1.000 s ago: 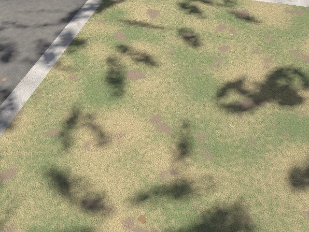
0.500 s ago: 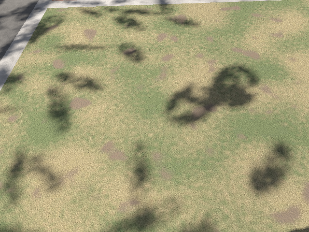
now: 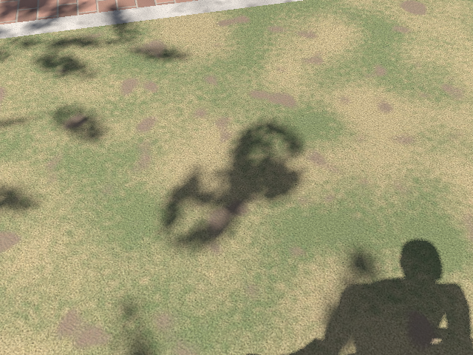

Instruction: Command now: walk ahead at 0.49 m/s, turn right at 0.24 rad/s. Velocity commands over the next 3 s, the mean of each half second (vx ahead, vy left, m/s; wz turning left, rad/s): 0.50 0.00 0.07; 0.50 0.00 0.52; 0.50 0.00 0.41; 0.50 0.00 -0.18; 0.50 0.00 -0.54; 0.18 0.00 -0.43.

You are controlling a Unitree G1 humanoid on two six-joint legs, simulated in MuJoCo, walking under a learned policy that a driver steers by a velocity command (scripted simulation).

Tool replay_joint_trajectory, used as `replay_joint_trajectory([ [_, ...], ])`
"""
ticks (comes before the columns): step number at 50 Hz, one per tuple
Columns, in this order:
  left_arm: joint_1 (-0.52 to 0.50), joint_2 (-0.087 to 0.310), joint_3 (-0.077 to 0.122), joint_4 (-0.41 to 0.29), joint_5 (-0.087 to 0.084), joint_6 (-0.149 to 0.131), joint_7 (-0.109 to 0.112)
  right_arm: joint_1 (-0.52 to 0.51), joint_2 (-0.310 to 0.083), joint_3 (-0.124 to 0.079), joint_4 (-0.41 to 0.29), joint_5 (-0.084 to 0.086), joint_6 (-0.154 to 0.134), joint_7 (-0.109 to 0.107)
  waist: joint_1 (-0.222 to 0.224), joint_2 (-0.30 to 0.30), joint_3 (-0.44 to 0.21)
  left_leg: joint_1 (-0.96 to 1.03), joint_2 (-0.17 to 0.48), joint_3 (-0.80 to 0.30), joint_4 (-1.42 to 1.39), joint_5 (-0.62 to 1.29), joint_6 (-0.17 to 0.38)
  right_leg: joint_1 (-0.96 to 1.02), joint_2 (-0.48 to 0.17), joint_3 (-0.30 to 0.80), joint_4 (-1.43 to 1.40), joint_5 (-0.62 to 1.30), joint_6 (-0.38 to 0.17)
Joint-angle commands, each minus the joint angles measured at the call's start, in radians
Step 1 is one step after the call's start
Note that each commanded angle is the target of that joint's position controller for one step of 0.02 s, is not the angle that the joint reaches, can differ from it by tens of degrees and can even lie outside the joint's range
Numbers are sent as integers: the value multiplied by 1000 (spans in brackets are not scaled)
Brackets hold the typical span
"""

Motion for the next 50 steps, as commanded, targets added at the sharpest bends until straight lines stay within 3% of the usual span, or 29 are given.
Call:
replay_joint_trajectory([
  [1,25,37,10,-71,5,-11,-2,33,-69,-10,-24,-1,-10,5,16,94,-47,168,271,-310,-248,29,196,-183,-114,13,-52,53,0],
  [5,-105,21,-8,-128,21,-12,-5,82,-138,-26,2,11,-5,-4,-6,76,-6,137,278,-220,-299,101,212,-230,-143,-28,-288,183,28],
  [9,-237,26,-16,-162,12,-20,-17,137,-161,-25,23,26,11,-8,-49,92,11,129,236,-122,-279,122,165,-150,-100,-79,-524,361,39],
  [12,-326,46,-13,-202,3,-28,-28,204,-163,-21,49,37,26,-8,-71,101,31,173,266,-165,-236,82,151,-116,-74,-78,-618,351,36],
  [14,-324,75,-2,-213,1,-38,-35,204,-178,-24,52,38,37,-12,-47,111,28,212,292,-205,-189,63,133,-68,-58,-73,-679,301,20],
  [16,-190,122,25,-176,6,-45,-31,184,-181,-21,45,34,48,-17,38,108,-37,192,256,-190,-42,184,97,144,-26,-97,-739,260,-6],
  [17,-27,179,51,-139,15,-47,-21,171,-141,-6,31,22,45,-16,112,74,-144,94,192,-140,179,186,61,380,-95,-35,-728,268,-45],
  [18,128,279,76,-123,36,-38,-12,216,-42,22,-2,7,32,-16,139,-127,-303,-232,64,-41,563,-108,-6,746,-349,275,-736,222,-143],
  [19,174,260,71,-106,36,-29,-17,283,-19,30,-1,34,16,-18,123,-293,-392,-418,20,-114,792,-457,-16,809,-464,601,-873,70,-221],
  [20,119,176,48,-112,27,-33,-21,235,-124,-1,0,58,15,-21,116,-169,-263,-482,75,-174,892,-396,-7,691,-429,521,-900,8,-188],
  [21,39,131,32,-123,19,-36,-25,171,-136,-8,-17,58,21,-23,89,-122,-165,-487,116,-151,886,-303,0,561,-391,368,-920,46,-155],
  [22,-38,98,22,-125,21,-39,-30,142,-122,-11,-20,45,31,-26,56,-71,-105,-445,150,-143,845,-225,-5,443,-343,261,-960,113,-137],
  [24,-109,67,18,-116,29,-49,-34,153,-87,-17,-19,37,59,-23,4,-94,-46,-354,189,-143,783,-136,-12,307,-282,103,-1027,222,-115],
  [27,-97,85,31,-83,37,-62,-25,133,-54,-19,-40,36,84,-19,-15,-49,-19,-372,187,-147,755,-42,-22,282,-269,-34,-1058,402,-125],
  [31,-61,115,42,-48,39,-53,-5,34,-42,-19,-87,29,85,-7,4,-23,16,-426,176,-145,554,116,-31,324,-266,-146,-1074,441,-121],
  [35,-13,152,52,-24,28,-39,7,-118,-26,-6,-149,23,81,21,59,-3,64,-423,169,-62,370,191,-15,381,-283,-225,-1079,428,-107],
  [39,34,174,60,1,11,-11,9,-213,-30,-4,-215,28,81,46,81,-7,89,-443,152,0,280,83,22,508,-315,-271,-1012,512,-87],
  [42,8,218,70,-7,3,8,15,-155,-71,-26,-233,30,87,52,18,-62,10,-260,62,91,265,-66,76,535,-311,-317,-829,964,-57],
  [43,-5,230,73,-11,1,17,18,-50,-106,-47,-213,34,89,49,-45,-72,-51,-121,15,114,247,-93,102,516,-297,-332,-677,1091,-44],
  [44,-18,227,69,-18,-3,21,21,116,-167,-82,-171,34,90,36,-134,-48,-138,134,-26,103,170,-28,142,413,-256,-352,-454,1043,-10],
  [45,3,170,48,-45,26,10,20,242,-267,-115,-142,32,101,10,-162,108,-223,441,146,-175,146,2,206,122,-197,-346,-121,556,38],
  [46,68,47,8,-107,31,-30,5,176,-346,-117,-178,30,88,10,-40,307,-348,722,388,-797,-24,-153,420,-284,30,-173,222,-225,92],
  [47,-61,146,26,-128,-6,-74,-11,217,-252,-91,-180,20,79,16,-125,164,-381,719,398,-839,-129,-195,389,-390,-7,13,265,-194,66],
  [48,-124,157,29,-152,-32,-86,-16,184,-197,-76,-172,16,68,16,-109,132,-241,609,364,-673,-118,-126,337,-435,-52,0,214,-111,40],
  [49,-121,143,26,-144,-13,-87,-7,110,-161,-65,-182,22,61,18,-51,29,-149,436,313,-539,-114,-15,293,-378,-100,-2,111,-33,36],
  [50,-114,153,35,-131,15,-77,1,44,-121,-53,-198,22,59,15,-12,30,-111,308,269,-442,-122,77,263,-301,-131,-6,24,6,42],
])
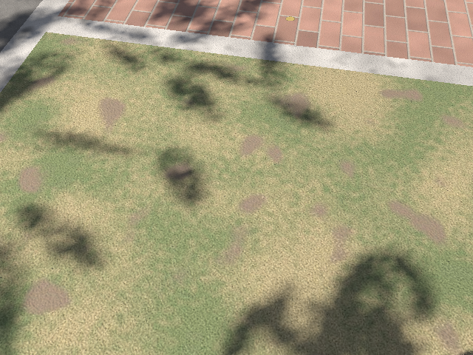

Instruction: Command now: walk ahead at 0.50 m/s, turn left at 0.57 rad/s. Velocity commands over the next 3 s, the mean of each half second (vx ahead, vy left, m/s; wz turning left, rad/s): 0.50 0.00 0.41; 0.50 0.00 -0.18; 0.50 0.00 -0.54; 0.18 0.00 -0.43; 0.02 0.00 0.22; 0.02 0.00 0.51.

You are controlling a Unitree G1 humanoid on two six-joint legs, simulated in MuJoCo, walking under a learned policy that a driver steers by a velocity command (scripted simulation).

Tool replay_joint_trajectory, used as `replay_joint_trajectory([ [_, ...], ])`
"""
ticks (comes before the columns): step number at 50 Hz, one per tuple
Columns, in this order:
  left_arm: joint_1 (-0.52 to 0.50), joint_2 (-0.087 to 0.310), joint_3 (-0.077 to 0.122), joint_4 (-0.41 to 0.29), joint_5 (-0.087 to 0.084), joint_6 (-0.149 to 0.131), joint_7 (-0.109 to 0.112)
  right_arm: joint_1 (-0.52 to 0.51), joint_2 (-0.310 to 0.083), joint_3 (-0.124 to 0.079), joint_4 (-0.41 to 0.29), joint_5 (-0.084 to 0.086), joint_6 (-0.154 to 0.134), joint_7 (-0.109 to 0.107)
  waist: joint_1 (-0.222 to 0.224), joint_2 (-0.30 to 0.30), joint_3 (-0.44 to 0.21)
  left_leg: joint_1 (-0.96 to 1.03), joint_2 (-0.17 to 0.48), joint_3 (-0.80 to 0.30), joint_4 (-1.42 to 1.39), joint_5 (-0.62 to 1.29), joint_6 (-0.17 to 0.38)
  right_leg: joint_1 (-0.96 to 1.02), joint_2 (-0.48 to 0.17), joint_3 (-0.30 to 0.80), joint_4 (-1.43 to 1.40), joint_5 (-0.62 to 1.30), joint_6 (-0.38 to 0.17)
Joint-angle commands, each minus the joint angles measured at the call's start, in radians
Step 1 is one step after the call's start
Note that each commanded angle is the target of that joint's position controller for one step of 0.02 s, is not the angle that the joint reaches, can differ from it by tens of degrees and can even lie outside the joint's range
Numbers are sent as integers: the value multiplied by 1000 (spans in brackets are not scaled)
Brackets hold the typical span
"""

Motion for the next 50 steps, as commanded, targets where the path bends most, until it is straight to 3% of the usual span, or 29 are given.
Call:
replay_joint_trajectory([
  [1,-17,131,34,-100,23,-23,4,38,-93,-23,-71,-10,-20,-12,1,22,-129,319,264,-406,-318,198,197,-303,-77,82,-54,95,-7],
  [3,-9,107,33,-111,35,0,3,42,-112,-29,-73,-7,-26,-20,18,22,-116,232,242,-363,-344,298,206,-261,-69,61,-127,130,23],
  [5,-64,84,26,-136,43,10,7,73,-140,-36,-64,-5,-28,-33,9,23,-92,188,220,-314,-355,346,201,-277,-53,45,-235,211,51],
  [10,-246,47,5,-183,30,2,-8,147,-146,-37,-39,6,-15,-52,-65,86,-67,168,157,-264,-324,209,125,-209,23,28,-613,498,56],
  [13,-303,63,6,-201,20,-12,-28,203,-137,-31,-9,7,-14,-53,-98,99,-59,235,204,-313,-288,159,117,-188,32,35,-694,532,34],
  [15,-312,85,13,-213,21,-21,-37,221,-134,-29,3,5,-11,-55,-96,108,-53,313,240,-362,-242,171,109,-195,35,40,-736,464,5],
  [17,-271,104,22,-210,20,-27,-39,210,-145,-33,7,1,-5,-56,-67,137,-54,361,262,-390,-195,258,93,-149,46,25,-760,369,-29],
  [18,-197,118,32,-192,22,-30,-35,191,-140,-30,2,1,-2,-56,-24,140,-82,365,236,-375,-128,385,76,-49,67,-2,-801,365,-55],
  [19,-80,151,47,-167,32,-34,-30,176,-112,-19,-8,-5,-2,-53,33,119,-173,325,181,-332,27,464,48,143,29,26,-791,402,-98],
  [20,86,213,62,-152,43,-33,-25,198,-72,0,-29,-24,-6,-53,84,-5,-329,151,104,-262,318,256,6,439,-143,219,-749,436,-180],
  [21,176,254,78,-99,38,-21,-36,344,-15,16,-22,9,-19,-52,35,-338,-419,-213,-35,-183,632,-333,-64,721,-325,674,-871,182,-332],
  [22,177,158,54,-103,8,-18,-40,297,-105,4,-8,20,-24,-51,68,-218,-335,-345,18,-249,741,-369,-63,690,-322,750,-937,-42,-304],
  [23,115,113,40,-111,7,-10,-35,174,-143,-6,-31,20,-26,-48,80,-115,-194,-390,60,-221,755,-276,-61,562,-289,601,-954,-34,-262],
  [24,56,104,31,-123,18,-2,-32,108,-132,-2,-47,6,-28,-48,56,-37,-124,-362,105,-175,717,-199,-64,431,-248,490,-974,76,-244],
  [25,22,89,24,-123,25,2,-33,76,-117,-4,-57,-9,-31,-45,33,-18,-75,-339,138,-157,651,-149,-67,337,-211,420,-1000,173,-240],
  [26,8,78,18,-123,34,-1,-32,89,-101,-4,-57,-10,-30,-42,6,-47,-74,-284,165,-150,606,-119,-70,280,-181,365,-1021,243,-231],
  [28,12,76,17,-111,26,-5,-33,116,-68,2,-47,-6,-23,-40,-12,-83,-83,-241,176,-121,539,-105,-82,236,-152,287,-1053,340,-239],
  [33,66,133,31,-73,7,8,-18,-36,-23,22,-92,-20,-32,-41,21,-58,-51,-239,176,-82,231,91,-117,205,-121,176,-1094,460,-235],
  [36,114,150,34,-52,-2,21,-13,-126,-22,24,-105,-12,-44,-30,53,-65,-37,-155,132,-65,58,214,-133,189,-99,144,-1072,447,-214],
  [39,162,153,36,-33,-8,36,-8,-197,-40,18,-128,-2,-57,-16,68,-77,-29,-113,106,-74,-27,212,-127,227,-129,195,-1026,401,-204],
  [41,157,166,41,-33,-9,46,-1,-184,-70,6,-130,1,-67,-12,41,-95,-37,-53,100,-86,-80,158,-108,256,-151,244,-979,374,-183],
  [43,140,155,38,-37,-4,53,3,-50,-112,-18,-92,-4,-73,-20,-38,-93,-99,164,88,-63,-139,127,-71,223,-110,229,-847,461,-146],
  [44,123,108,21,-54,7,50,1,91,-161,-36,-70,-20,-76,-30,-107,-55,-209,394,186,-141,-112,131,-21,120,-49,185,-637,420,-109],
  [45,184,18,-6,-89,14,37,3,229,-253,-59,-55,-41,-67,-40,-126,160,-370,764,427,-451,-111,81,87,-204,78,68,-276,113,-42],
  [46,227,37,-7,-100,-9,26,2,265,-225,-53,-36,-34,-56,-33,-113,324,-431,801,521,-749,-227,-111,168,-386,89,107,-67,-192,-27],
  [47,175,125,19,-94,-26,29,3,213,-152,-32,-38,-22,-54,-33,-113,205,-288,683,484,-652,-258,-205,136,-451,34,138,23,-121,-27],
  [49,86,120,26,-109,-12,44,2,96,-81,-7,-36,-19,-52,-30,-66,112,-126,441,399,-413,-316,-103,88,-416,-28,101,-9,28,-21],
  [50,81,109,31,-111,-6,56,0,54,-56,-1,-32,-24,-55,-27,-37,127,-85,356,365,-332,-352,-39,77,-379,-54,104,-47,74,-17],
])
Over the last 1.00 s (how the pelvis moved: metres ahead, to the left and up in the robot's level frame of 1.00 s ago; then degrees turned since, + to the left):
0.51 0.03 -0.01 23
